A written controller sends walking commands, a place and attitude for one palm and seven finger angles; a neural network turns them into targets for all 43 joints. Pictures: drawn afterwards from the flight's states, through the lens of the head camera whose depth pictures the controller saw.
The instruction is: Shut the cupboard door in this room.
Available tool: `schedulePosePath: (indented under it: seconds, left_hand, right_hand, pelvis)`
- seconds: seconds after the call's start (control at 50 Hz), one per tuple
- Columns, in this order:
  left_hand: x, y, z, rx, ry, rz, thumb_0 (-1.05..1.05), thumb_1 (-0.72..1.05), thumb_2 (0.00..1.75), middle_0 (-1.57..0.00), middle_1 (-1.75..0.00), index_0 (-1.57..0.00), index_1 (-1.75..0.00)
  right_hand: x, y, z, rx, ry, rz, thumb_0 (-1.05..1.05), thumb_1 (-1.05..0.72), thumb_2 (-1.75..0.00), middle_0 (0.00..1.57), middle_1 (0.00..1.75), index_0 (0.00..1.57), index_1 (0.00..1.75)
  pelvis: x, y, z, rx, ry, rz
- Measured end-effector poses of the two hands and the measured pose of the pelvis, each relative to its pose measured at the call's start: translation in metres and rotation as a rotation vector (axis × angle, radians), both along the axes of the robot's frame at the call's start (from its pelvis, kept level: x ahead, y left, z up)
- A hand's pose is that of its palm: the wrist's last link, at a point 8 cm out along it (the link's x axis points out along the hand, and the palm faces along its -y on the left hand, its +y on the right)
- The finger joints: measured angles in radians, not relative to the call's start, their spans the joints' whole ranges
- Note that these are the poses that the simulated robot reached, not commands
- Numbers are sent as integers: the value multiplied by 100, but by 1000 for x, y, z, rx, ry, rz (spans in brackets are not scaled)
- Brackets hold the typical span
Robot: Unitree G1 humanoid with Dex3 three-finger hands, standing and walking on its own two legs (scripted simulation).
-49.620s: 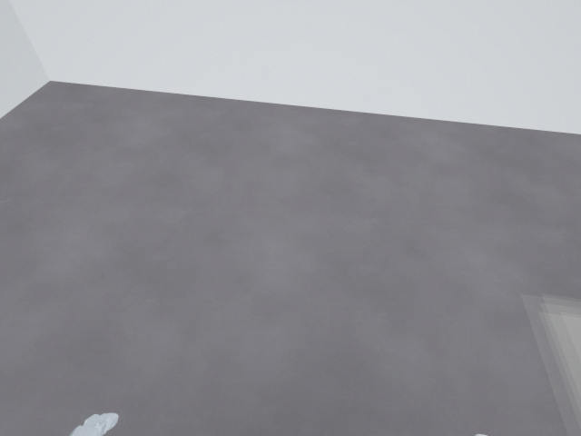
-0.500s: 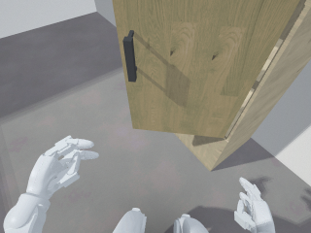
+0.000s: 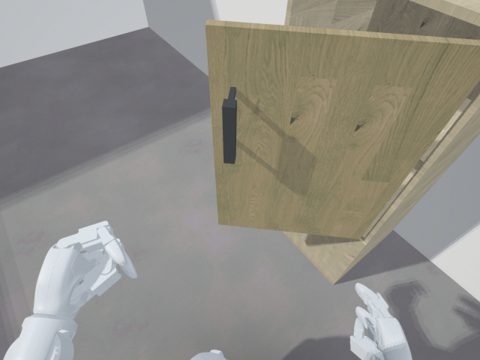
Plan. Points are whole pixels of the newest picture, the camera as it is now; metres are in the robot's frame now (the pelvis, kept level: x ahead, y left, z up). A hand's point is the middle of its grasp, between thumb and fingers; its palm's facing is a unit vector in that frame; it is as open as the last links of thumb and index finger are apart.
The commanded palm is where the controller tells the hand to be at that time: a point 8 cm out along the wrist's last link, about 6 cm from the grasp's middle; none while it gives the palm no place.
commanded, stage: raise the hand and make a fist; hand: left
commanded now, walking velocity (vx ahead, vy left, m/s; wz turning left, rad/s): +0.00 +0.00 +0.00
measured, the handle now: (231, 126) +0.50 +0.07 +0.11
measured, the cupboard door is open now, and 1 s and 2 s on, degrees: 47 47 47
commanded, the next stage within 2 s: bring the fist close to the handle in 0.74 s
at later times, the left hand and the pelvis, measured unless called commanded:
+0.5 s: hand (132, 262) +0.23 +0.17 +0.10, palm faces -0.01 -1.00 -0.03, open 3.1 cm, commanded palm +0.20 +0.23 +0.11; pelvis +0.00 -0.01 +0.02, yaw +0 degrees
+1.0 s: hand (160, 247) +0.24 +0.14 +0.11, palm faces +0.06 -1.00 -0.07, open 3.1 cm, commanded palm +0.23 +0.18 +0.11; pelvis +0.00 -0.06 +0.02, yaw +1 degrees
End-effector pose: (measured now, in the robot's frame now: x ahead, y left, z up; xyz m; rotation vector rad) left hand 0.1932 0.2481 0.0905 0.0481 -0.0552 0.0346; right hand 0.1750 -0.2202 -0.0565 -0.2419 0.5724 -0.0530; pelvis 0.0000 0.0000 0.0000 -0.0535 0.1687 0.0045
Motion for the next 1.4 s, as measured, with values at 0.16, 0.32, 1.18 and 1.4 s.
schedulePosePath:
  seconds: [0.16, 0.32, 1.18, 1.4]
  left_hand:
    - [5, -1, -7, -23, 109, -38, 1, 90, 90, -123, -143, -123, -143]
    - [9, 2, 24, 17, 4, 1, 1, 90, 90, -128, -148, -129, -148]
    - [75, -82, 17, -17, 70, -88, 1, 90, 90, -130, -150, -130, -150]
    - [111, -86, 21, -34, 13, -44, 1, 90, 90, -130, -150, -130, -150]
  right_hand:
    - [13, 20, 10, 28, -15, 37, 1, -90, -90, 21, 30, 20, 30]
    - [2, 12, 15, 20, -1, 28, 1, -90, -90, 21, 30, 20, 30]
    - [-13, -68, 1, 38, 58, -78, 1, -90, -90, 20, 30, 20, 30]
    - [-22, -55, -2, 38, 132, -88, 1, -90, -90, 20, 30, 20, 30]
  pelvis:
    - [1, 7, 7, -4, -20, 9]
    - [1, 0, 14, 3, -55, 9]
    - [6, -53, 22, 50, -55, -5]
    - [12, -39, 23, 48, -46, -18]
